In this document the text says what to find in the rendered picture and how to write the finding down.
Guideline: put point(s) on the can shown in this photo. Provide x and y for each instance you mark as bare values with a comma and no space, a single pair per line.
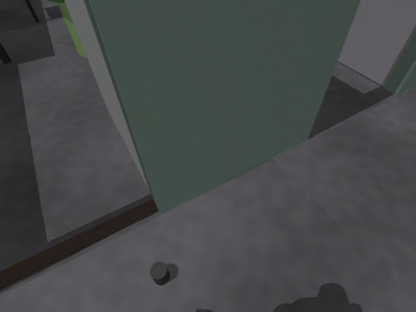
160,273

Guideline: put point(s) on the potted plant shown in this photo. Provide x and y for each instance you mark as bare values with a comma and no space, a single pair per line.
70,25

